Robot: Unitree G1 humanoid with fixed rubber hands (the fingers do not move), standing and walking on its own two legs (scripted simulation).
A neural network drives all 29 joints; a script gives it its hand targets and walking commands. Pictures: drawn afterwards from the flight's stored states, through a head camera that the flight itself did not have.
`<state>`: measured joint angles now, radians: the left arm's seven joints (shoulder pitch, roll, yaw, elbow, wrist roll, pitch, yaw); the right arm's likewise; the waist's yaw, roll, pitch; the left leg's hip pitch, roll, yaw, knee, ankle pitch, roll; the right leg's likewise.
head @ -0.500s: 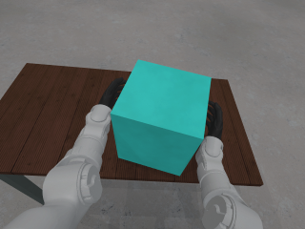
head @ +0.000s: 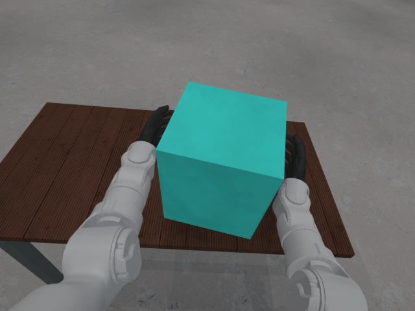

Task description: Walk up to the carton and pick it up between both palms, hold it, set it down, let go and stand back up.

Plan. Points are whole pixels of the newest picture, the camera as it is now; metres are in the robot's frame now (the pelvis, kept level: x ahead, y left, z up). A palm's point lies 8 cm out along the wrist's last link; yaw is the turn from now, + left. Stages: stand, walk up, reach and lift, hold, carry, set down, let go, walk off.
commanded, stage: reach and lift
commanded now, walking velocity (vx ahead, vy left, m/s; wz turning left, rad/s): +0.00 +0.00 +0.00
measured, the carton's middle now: (220, 164) +0.42 -0.03 +0.06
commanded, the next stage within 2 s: none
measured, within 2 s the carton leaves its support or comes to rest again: neither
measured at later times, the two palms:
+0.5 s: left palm (146, 142) +0.39 +0.12 +0.14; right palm (303, 170) +0.35 -0.17 +0.12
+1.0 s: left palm (132, 142) +0.35 +0.14 +0.18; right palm (307, 159) +0.34 -0.16 +0.16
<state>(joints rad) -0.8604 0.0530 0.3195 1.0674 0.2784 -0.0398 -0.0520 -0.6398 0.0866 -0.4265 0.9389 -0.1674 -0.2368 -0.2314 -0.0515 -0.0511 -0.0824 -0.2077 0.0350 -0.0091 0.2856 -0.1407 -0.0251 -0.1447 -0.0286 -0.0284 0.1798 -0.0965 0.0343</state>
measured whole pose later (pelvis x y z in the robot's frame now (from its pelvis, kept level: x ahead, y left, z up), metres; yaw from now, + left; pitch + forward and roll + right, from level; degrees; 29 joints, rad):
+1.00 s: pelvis -0.03 -0.01 +0.00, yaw +1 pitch -7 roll -1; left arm -0.67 -0.05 0.33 0.33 0.35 0.54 -0.06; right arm -0.68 0.00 -0.15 0.71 0.04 0.14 -0.19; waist -0.07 -0.05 0.01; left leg -0.04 0.04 -0.03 0.30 -0.14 -0.03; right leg 0.00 -0.03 -0.05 0.26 -0.13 0.02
